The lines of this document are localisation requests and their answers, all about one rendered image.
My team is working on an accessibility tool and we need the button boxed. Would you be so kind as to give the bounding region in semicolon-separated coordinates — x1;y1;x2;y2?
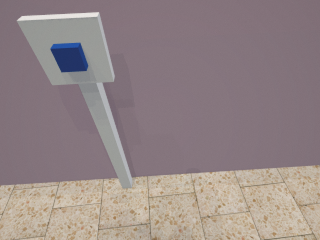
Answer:
50;42;88;73

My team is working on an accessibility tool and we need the panel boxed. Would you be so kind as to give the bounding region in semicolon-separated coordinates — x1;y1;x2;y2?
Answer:
17;12;132;189

